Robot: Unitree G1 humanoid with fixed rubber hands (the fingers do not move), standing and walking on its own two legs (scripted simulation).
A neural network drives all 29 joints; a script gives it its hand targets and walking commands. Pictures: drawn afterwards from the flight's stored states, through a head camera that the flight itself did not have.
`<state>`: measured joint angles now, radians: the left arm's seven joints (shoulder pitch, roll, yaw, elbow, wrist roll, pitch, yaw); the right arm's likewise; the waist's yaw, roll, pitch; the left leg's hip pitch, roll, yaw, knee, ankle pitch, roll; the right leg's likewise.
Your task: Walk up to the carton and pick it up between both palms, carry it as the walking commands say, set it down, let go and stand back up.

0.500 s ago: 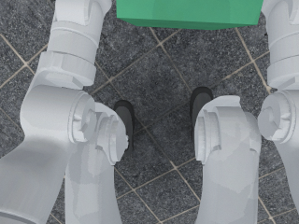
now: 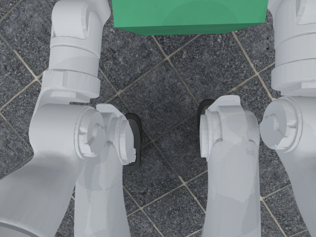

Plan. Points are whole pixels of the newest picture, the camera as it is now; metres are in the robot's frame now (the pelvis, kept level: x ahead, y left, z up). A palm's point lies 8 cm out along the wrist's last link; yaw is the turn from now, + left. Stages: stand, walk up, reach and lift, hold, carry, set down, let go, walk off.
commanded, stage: reach and lift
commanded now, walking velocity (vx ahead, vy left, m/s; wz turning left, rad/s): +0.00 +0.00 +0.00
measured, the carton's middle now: out of the picture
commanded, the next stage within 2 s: none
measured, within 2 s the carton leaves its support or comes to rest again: neither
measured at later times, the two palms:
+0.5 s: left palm out of the picture +0.55 +0.07 -0.04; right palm out of the picture +0.52 -0.23 -0.05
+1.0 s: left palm out of the picture +0.53 +0.07 +0.03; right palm out of the picture +0.50 -0.23 +0.03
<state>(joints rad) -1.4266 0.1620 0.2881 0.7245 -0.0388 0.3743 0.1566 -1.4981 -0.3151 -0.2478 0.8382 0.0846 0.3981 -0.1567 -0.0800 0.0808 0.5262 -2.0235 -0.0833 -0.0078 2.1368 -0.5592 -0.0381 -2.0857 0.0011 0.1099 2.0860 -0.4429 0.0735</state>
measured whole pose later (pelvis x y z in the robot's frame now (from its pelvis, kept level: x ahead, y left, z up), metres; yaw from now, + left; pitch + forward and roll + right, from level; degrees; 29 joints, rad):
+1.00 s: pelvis -0.01 +0.01 +0.08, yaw -3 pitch +15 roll +1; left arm -1.26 0.10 0.36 0.60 0.01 0.49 0.13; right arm -1.37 -0.21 -0.33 0.73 -0.01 0.51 -0.15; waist -0.09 0.06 0.52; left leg -1.63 -0.08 -0.01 1.94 -0.57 -0.03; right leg -1.69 0.03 0.11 1.87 -0.44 0.09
